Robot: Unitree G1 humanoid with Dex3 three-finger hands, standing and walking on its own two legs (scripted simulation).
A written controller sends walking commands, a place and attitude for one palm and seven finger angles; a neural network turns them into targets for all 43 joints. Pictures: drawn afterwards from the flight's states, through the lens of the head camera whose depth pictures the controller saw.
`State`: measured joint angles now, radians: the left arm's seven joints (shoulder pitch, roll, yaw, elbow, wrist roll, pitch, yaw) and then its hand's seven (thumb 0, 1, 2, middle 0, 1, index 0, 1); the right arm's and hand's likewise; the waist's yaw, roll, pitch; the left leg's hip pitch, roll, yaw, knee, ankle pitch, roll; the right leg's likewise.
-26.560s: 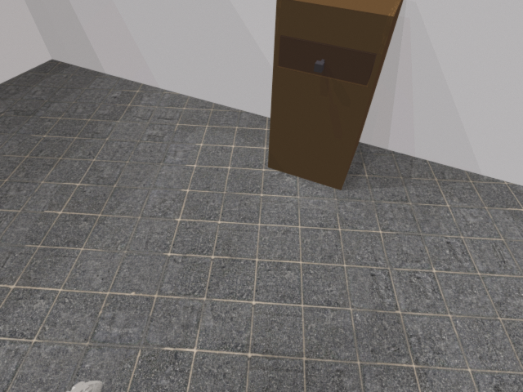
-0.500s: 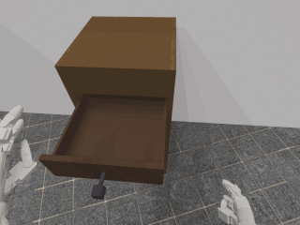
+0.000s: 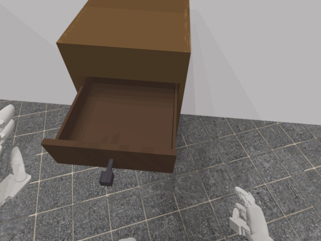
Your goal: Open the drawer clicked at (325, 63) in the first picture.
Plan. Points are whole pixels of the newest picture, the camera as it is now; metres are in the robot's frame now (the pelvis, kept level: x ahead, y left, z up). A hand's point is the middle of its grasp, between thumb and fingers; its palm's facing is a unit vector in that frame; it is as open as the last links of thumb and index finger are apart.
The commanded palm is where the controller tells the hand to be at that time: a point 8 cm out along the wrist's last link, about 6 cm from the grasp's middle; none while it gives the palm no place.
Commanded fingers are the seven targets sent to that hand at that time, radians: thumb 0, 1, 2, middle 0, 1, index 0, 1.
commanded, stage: step back with the hand held close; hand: left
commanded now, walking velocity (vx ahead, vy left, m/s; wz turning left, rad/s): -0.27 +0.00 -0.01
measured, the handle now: (108, 172) +0.31 +0.18 -0.08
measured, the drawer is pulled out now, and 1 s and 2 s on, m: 0.30 0.30 0.30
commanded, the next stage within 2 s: stop stepping back and stand still in 0.64 s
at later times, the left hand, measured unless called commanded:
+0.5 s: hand (16, 224) +0.13 +0.22 +0.17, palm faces +0.29 -0.85 -0.44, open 7.4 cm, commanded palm +0.06 +0.27 +0.19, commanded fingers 0.00 0.90 0.90 -0.20 -0.30 -0.20 -0.30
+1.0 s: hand out of the picture +0.02 +0.17 +0.17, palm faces +0.27 -0.83 -0.50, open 7.4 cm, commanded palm -0.04 +0.22 +0.19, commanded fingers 0.00 0.90 0.90 -0.20 -0.30 -0.20 -0.30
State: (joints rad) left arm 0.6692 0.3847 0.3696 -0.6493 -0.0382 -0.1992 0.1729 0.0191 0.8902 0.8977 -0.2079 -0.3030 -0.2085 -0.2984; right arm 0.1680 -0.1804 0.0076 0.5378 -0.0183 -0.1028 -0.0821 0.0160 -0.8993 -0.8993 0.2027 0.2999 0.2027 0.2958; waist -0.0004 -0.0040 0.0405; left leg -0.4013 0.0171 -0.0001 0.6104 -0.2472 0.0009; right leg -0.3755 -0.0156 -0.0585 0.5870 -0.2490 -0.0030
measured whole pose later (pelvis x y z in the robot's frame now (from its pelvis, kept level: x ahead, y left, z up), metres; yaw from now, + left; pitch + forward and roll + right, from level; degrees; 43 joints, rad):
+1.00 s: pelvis -0.18 -0.05 +0.02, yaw -2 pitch +2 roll +2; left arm 0.70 0.39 0.37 -0.60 -0.03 -0.22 0.14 0.02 0.89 0.90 -0.21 -0.30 -0.21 -0.30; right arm 0.23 -0.20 0.00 0.62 0.02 -0.09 -0.06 0.02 -0.90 -0.90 0.20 0.30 0.20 0.30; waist -0.04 -0.06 -0.01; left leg -0.36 -0.01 0.04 0.73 -0.37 0.01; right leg -0.24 -0.03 -0.04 0.47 -0.28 -0.03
